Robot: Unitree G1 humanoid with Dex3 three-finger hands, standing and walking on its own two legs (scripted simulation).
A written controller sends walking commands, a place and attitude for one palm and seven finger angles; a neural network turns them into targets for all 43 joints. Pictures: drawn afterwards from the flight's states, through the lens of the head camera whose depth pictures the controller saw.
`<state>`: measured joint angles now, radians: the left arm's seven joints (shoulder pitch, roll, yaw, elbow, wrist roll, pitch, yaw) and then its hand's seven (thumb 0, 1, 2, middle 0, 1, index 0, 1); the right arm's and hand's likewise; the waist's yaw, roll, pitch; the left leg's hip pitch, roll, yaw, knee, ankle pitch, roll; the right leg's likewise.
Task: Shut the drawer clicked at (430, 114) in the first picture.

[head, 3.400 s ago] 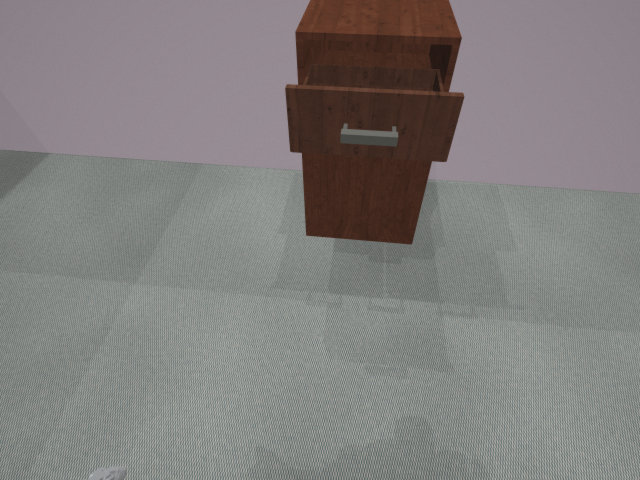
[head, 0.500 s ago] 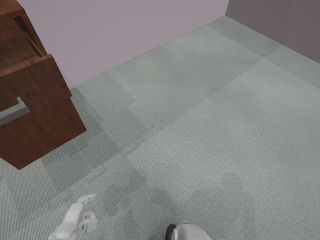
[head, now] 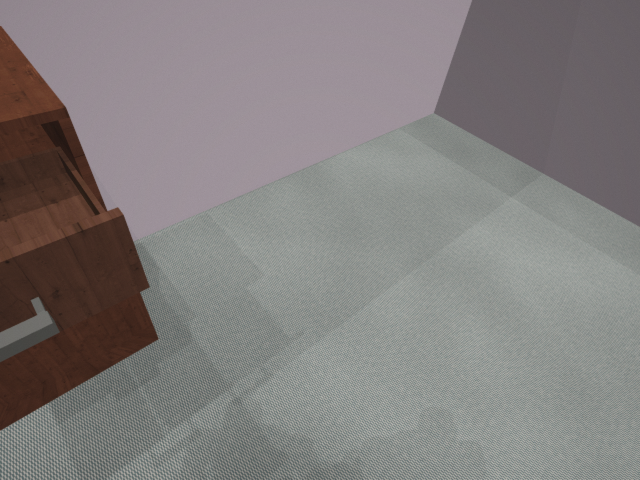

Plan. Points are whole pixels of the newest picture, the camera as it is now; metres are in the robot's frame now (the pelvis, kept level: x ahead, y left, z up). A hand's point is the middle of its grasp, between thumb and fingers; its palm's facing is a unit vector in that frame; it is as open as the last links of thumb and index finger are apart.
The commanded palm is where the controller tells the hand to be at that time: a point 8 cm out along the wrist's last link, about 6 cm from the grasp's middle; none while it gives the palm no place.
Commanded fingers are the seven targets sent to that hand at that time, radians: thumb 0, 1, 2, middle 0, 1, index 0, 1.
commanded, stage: turn to face it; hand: left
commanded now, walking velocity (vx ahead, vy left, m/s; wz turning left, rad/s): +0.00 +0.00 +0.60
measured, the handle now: out of the picture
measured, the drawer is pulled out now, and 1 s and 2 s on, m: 0.30 0.30 0.30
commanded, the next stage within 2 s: take the last steps up to it in 1.30 s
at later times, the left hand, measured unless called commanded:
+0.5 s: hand out of the picture +0.07 +0.20 -0.15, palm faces +0.30 -0.91 -0.27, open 7.4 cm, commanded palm none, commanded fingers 0.00 0.90 0.90 -0.20 -0.30 -0.20 -0.30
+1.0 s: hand out of the picture -0.15 +0.17 -0.19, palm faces +0.62 -0.74 -0.27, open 7.4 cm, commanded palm none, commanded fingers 0.00 0.90 0.90 -0.20 -0.30 -0.20 -0.30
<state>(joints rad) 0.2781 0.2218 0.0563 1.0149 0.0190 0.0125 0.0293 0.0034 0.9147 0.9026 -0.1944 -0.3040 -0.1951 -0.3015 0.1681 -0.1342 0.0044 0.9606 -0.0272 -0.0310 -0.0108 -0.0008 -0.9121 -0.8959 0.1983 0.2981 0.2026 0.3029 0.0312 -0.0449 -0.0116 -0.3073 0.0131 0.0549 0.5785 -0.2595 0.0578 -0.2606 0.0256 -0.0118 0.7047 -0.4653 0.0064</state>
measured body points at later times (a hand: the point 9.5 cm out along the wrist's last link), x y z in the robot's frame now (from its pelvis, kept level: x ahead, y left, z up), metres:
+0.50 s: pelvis +0.01 -0.04 +0.00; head +0.03 -0.04 +0.45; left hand +0.06 +0.24 -0.12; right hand +0.08 -0.28 -0.15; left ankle +0.04 +0.08 -0.73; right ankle +0.03 -0.16 -0.74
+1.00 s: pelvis -0.02 -0.01 -0.01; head -0.01 +0.03 +0.43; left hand -0.18 +0.21 -0.17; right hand +0.25 -0.15 -0.12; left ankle -0.08 +0.07 -0.73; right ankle +0.03 -0.16 -0.70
